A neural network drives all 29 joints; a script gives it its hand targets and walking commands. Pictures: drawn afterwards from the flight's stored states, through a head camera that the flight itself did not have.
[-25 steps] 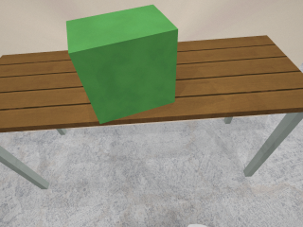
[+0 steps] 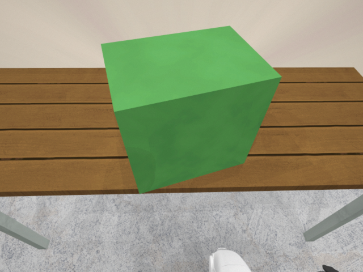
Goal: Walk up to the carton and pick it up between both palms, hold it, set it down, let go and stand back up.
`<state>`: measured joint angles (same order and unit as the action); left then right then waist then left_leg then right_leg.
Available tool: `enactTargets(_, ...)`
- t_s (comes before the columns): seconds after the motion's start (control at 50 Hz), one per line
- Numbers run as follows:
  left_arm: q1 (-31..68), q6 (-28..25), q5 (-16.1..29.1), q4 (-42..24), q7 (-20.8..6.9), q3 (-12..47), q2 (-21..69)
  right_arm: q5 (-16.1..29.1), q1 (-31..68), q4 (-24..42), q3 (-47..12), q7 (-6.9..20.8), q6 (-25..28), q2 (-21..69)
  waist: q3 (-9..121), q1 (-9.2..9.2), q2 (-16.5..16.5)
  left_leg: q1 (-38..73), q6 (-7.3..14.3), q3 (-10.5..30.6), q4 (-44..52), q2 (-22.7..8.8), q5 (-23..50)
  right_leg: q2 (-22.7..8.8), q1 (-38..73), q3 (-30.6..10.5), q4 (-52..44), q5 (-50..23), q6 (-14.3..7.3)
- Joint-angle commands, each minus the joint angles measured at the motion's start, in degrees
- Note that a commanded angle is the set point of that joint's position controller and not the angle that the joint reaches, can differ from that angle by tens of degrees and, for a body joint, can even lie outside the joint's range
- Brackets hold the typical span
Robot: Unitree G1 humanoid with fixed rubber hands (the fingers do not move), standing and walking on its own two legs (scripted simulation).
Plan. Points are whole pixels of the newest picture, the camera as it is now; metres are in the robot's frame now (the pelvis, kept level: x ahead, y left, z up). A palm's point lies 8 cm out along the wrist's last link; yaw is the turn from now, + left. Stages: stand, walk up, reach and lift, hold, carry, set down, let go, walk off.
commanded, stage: walk up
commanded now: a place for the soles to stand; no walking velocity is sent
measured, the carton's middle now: (183, 112) +0.44 +0.00 +0.10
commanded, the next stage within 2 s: stand in 1.74 s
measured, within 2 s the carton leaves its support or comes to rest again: neither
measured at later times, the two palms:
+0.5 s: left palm (64, 242) +0.21 +0.28 -0.09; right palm out of the picture +0.12 -0.32 -0.11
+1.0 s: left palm out of the picture +0.13 +0.28 -0.09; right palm (328, 264) +0.15 -0.32 -0.10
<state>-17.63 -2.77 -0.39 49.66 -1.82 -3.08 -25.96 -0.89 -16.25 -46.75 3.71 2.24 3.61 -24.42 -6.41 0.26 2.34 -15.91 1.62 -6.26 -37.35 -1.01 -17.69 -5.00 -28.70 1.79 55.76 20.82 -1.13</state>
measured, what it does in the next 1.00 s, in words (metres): steps on the spot: right foot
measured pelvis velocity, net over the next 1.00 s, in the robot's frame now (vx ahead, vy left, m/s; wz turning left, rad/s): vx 0.07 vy -0.02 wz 0.00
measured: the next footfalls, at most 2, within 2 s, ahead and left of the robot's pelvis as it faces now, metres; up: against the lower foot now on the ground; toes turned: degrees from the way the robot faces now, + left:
right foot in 0.12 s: +0.16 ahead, -0.12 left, +0.00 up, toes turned +17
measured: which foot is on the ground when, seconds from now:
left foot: down 0.00-1.00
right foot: up 0.00-0.10, down 0.12-1.00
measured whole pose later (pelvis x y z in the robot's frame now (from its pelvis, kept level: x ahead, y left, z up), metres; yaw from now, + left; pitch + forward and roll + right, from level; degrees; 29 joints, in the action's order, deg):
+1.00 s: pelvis +0.07 -0.02 +0.02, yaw +0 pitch -2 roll +1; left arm -6.2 -0.4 0.0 64.6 -1.4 -0.3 -19.7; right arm -0.6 -6.0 -65.0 0.8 0.7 1.6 -21.5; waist -2.6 -0.9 -1.2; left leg -3.3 -1.6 -3.0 -18.7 -1.7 -13.5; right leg -1.2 -13.4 4.0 20.4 5.2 -1.3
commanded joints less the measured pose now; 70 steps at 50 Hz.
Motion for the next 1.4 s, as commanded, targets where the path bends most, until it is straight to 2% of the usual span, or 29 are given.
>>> enactTargets(0.0,-1.4,-0.5,0.5,-2.8,1.1,-3.0,-7.6,0.8,1.2,3.3,2.9,-1.8,1.0,-14.4,3.2,-1.15,-12.2,-4.3,10.8,12.0,8.1,-15.9,37.6,0.5,9.0,0.0,-10.9,-7.1,-1.1)
enactTargets(0.04,-1.5,-0.4,0.4,-3.1,1.3,-2.9,-7.1,1.5,1.3,3.0,1.9,-2.2,0.4,-11.6,6.0,-1.80,-12.3,-5.0,7.2,6.7,2.8,-12.1,35.1,3.6,14.1,2.0,-15.8,-14.5,-2.6)
enactTargets(0.06,-1.7,-0.3,0.1,-2.5,1.1,-2.8,-8.1,1.8,2.4,3.9,1.7,-2.3,0.2,-11.4,7.9,-2.36,-7.2,-7.0,5.5,6.6,-0.5,-9.9,28.0,3.4,18.8,2.2,-19.7,-17.0,-3.0)
enactTargets(0.08,-1.4,-0.3,-0.3,-2.9,1.5,-2.9,-9.6,1.9,1.9,3.6,1.4,-2.4,0.0,-9.8,9.5,-2.43,-2.9,-8.6,2.8,5.5,-4.2,-8.2,20.3,0.8,22.3,-1.9,-22.2,-24.0,-3.7)
enactTargets(0.1,-0.3,-0.5,-0.4,-3.7,1.7,-3.2,-12.1,2.1,-1.4,3.8,0.4,-2.5,-0.2,-7.0,12.3,-1.16,3.6,-9.7,0.8,3.1,-9.9,-4.4,9.0,-8.7,23.4,-14.3,-26.9,-26.3,-6.2)
enactTargets(0.12,5.5,-0.2,0.2,-6.2,1.8,-2.6,-13.7,2.3,-5.1,1.5,0.8,-3.1,-0.9,-8.2,14.8,0.53,8.5,-4.9,-0.3,4.7,-13.3,-0.5,-7.7,-15.7,16.9,-24.8,-29.8,-18.6,-12.8)
enactTargets(0.14,9.0,0.4,0.7,-5.6,1.8,-2.1,-13.6,2.0,-3.8,-1.1,1.5,-3.4,-1.5,-10.9,12.0,0.56,7.4,0.7,0.4,6.6,-12.7,-0.9,-15.6,-15.5,10.5,-24.3,-29.8,-13.6,-14.7)
enactTargets(0.18,12.3,1.2,1.1,-4.4,1.9,-1.0,-9.9,1.2,-5.1,-3.2,0.8,-3.7,-1.0,-9.7,7.5,1.86,5.6,0.2,0.8,9.6,5.1,-4.5,-4.9,-8.3,6.4,-12.0,-25.4,-11.3,-7.4)
enactTargets(0.2,12.6,1.8,0.7,-4.4,1.8,-0.7,-7.7,0.7,-1.9,-3.9,1.2,-3.5,-0.4,-12.3,7.4,1.05,0.0,-1.3,2.5,16.4,11.0,-8.0,-5.9,-4.7,8.0,-8.9,-21.7,-10.4,-4.4)
enactTargets(0.24,12.1,2.1,0.2,-2.6,1.5,-0.6,-9.1,0.6,3.8,-3.5,1.1,-3.1,0.1,-14.7,4.5,-1.52,-1.5,-6.9,3.7,16.5,10.0,-11.2,-1.6,-1.1,12.4,-5.5,-23.2,-7.7,-2.0)
enactTargets(0.28,14.7,1.0,0.1,-1.2,1.3,-0.7,-8.2,0.7,1.9,-5.3,0.0,-3.1,0.4,-10.0,10.2,0.22,2.4,-1.2,1.3,10.5,7.5,-6.3,9.8,-4.8,17.4,-8.8,-24.3,-20.0,-4.0)
enactTargets(0.4,15.9,1.4,0.7,2.1,1.7,-0.6,-8.0,0.8,4.8,-8.1,-0.3,-3.2,-0.2,-9.6,11.0,-0.17,-2.6,3.8,0.9,7.8,9.5,-6.7,20.5,-3.8,18.1,-4.1,-24.0,-27.4,-4.2)
enactTargets(0.54,18.1,1.8,0.8,5.3,1.0,-0.2,-6.6,1.0,10.5,-9.9,-0.6,-2.8,-0.4,-8.6,7.0,-0.90,-1.1,2.2,0.5,9.7,18.3,-7.1,0.9,-3.4,16.6,-5.0,-31.6,-11.7,-2.1)
enactTargets(0.58,17.2,1.6,0.4,6.0,1.0,-0.1,-6.7,0.3,11.3,-10.1,-0.5,-2.5,-0.6,-9.3,7.5,-1.14,-3.8,1.6,0.7,8.7,18.8,-6.8,-2.3,-3.4,18.4,-6.3,-34.1,-8.6,-2.0)
enactTargets(0.6,19.2,1.5,0.4,6.2,0.9,0.2,-5.8,0.4,11.4,-11.4,-0.8,-2.5,-0.7,-9.4,5.7,-0.34,-0.9,2.2,0.7,8.8,20.1,-6.6,-2.6,-3.8,16.9,-7.9,-35.3,-7.6,-2.3)
enactTargets(0.64,19.8,1.4,0.6,6.6,0.9,0.4,-5.8,0.4,11.5,-11.6,-0.7,-2.4,-0.5,-9.4,6.5,-0.56,-4.2,2.4,0.6,9.5,21.2,-7.2,1.6,-3.0,18.4,-6.4,-34.3,-10.5,-2.0)
enactTargets(0.68,18.5,1.1,0.6,7.8,0.9,0.7,-6.4,0.4,11.6,-12.3,-1.0,-2.4,-0.6,-8.6,9.8,-0.26,-1.6,6.6,0.1,8.0,19.6,-6.8,3.6,-3.8,19.2,-6.6,-36.8,-11.7,-1.7)
enactTargets(0.72,18.8,0.9,0.7,7.8,0.9,0.4,-6.0,0.3,11.1,-12.3,-0.9,-2.3,-0.6,-8.8,8.0,0.44,-3.9,5.6,-0.4,7.7,19.9,-6.5,7.4,-3.1,18.9,-5.7,-35.9,-14.9,-1.5)
enactTargets(0.78,17.5,1.3,0.7,9.7,1.0,0.5,-6.0,0.5,12.7,-13.2,-0.6,-2.5,-0.9,-9.0,6.3,-0.29,-0.5,6.5,-0.5,8.5,22.0,-7.2,4.2,-3.2,18.1,-6.2,-37.9,-11.5,-0.7)
enactTargets(0.82,17.4,1.3,0.5,9.5,1.0,0.5,-5.9,0.6,11.8,-14.1,-0.7,-2.3,-1.2,-9.6,9.8,-0.21,-2.4,6.8,0.1,8.7,23.0,-7.4,1.7,-3.5,20.9,-7.5,-39.7,-8.2,-0.5)
enactTargets(0.86,16.9,1.1,0.5,10.5,1.1,0.7,-5.1,0.5,11.2,-14.5,-0.7,-2.4,-1.1,-9.0,9.1,0.21,1.4,9.2,-0.4,8.0,22.8,-6.9,7.0,-3.6,20.2,-7.1,-40.1,-11.5,-0.5)
enactTargets(0.88,17.1,1.1,0.6,10.7,1.2,0.6,-6.1,0.6,11.1,-15.4,-0.8,-2.3,-1.1,-8.9,7.6,-0.09,-1.9,7.5,-0.7,8.6,23.6,-6.9,4.8,-3.8,20.4,-8.1,-40.9,-9.2,-0.2)
enactTargets(1.02,16.0,0.7,0.0,11.9,1.3,0.3,-6.5,0.1,10.8,-16.2,-0.7,-2.2,-1.5,-7.7,6.9,-0.47,0.7,9.3,-0.5,7.9,23.0,-6.5,1.4,-3.3,18.0,-6.7,-41.8,-3.7,-0.1)
enactTargets(1.16,15.3,0.3,0.2,11.6,1.4,0.7,-5.0,-0.3,10.3,-16.8,-1.3,-2.6,-1.0,-8.6,9.4,-1.06,-3.5,9.0,-0.7,8.0,23.2,-7.8,14.3,-3.2,24.0,-4.8,-36.9,-22.1,-0.8)
enactTargets(1.2,16.1,0.4,0.2,11.9,1.7,0.8,-6.2,0.6,8.2,-17.1,-1.0,-2.9,-1.0,-9.1,11.2,0.17,0.6,10.2,-1.0,8.3,23.4,-8.5,18.7,-3.4,25.7,-3.9,-35.0,-27.5,-0.8)
enactTargets(1.22,15.6,0.5,0.3,11.6,1.5,0.8,-5.8,0.1,9.4,-16.5,-1.1,-3.0,-1.0,-9.3,9.6,-0.41,-1.4,10.4,-1.1,7.6,23.2,-8.3,19.3,-3.3,24.7,-4.0,-34.7,-29.9,-0.7)
enactTargets(1.26,16.4,0.7,0.2,11.4,1.7,0.8,-6.1,0.2,9.7,-16.1,-1.1,-3.0,-1.2,-9.1,10.9,-0.14,-3.6,9.4,-1.0,7.4,22.6,-7.9,18.1,-3.8,25.9,-4.3,-34.4,-27.3,-1.3)
enactTargets(1.34,17.4,1.0,0.3,10.7,1.8,0.5,-5.9,0.3,9.4,-16.6,-1.2,-2.8,-1.6,-7.9,6.3,-0.13,-0.3,9.3,-1.0,7.2,23.5,-7.3,12.4,-3.8,22.2,-4.7,-37.3,-21.4,-0.8)
enactTargets(1.38,17.4,1.1,0.4,11.2,1.7,0.7,-5.6,-0.4,9.2,-16.7,-1.1,-2.8,-1.6,-8.1,6.6,-0.11,-3.7,7.9,-1.0,6.9,23.5,-7.1,8.8,-3.5,23.4,-5.6,-37.6,-16.4,-0.9)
